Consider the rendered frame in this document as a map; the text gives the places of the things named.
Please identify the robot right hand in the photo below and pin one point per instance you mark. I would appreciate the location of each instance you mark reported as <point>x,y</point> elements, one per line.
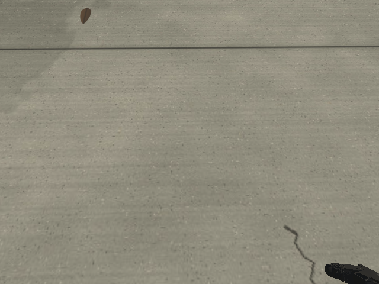
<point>352,274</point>

